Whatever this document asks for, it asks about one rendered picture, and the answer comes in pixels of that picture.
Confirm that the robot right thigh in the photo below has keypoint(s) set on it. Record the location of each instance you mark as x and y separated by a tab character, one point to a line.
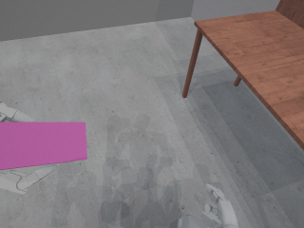
189	221

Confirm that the sponge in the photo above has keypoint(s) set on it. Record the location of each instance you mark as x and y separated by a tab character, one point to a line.
26	144

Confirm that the table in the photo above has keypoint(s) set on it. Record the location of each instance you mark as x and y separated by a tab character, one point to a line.
266	51

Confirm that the robot right hand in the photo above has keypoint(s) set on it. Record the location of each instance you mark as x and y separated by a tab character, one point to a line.
221	215

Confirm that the robot left hand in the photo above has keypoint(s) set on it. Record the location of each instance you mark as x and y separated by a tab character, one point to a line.
16	181

